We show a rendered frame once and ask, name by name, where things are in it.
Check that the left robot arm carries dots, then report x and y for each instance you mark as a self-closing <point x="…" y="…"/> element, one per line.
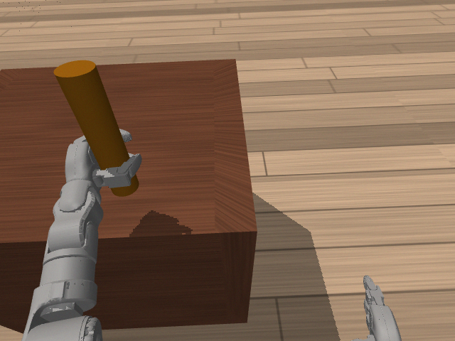
<point x="67" y="287"/>

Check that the left robot hand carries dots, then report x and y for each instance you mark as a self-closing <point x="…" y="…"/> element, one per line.
<point x="81" y="164"/>

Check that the right robot hand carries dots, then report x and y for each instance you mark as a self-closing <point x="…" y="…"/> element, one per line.
<point x="380" y="319"/>

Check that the can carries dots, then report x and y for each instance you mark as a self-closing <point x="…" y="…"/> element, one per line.
<point x="85" y="93"/>

